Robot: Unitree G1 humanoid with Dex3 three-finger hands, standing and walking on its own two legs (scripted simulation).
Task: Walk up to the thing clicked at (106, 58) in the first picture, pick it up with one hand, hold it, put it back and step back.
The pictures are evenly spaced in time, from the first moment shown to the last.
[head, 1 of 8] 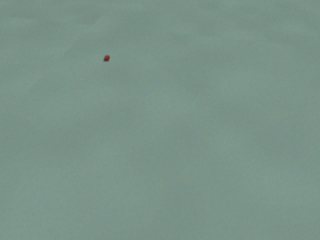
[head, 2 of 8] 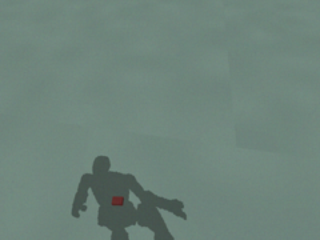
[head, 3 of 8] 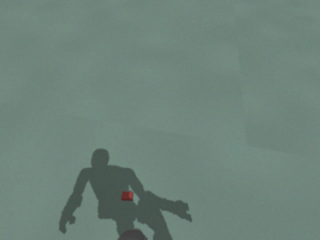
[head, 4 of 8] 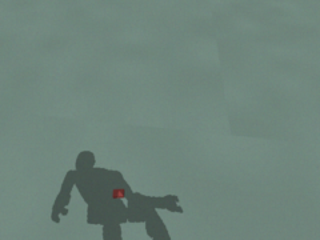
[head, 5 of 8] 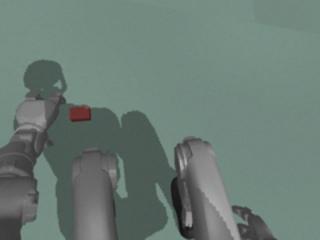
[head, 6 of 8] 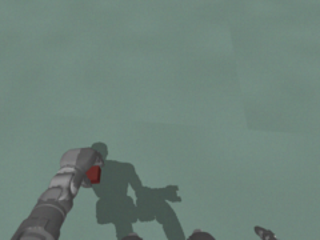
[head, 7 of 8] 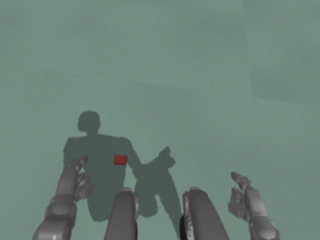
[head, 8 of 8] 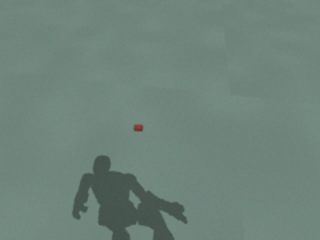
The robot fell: no
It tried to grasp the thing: yes
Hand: left
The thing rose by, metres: 0.69
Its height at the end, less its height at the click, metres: +0.00
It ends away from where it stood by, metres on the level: 0.00
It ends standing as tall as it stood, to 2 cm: yes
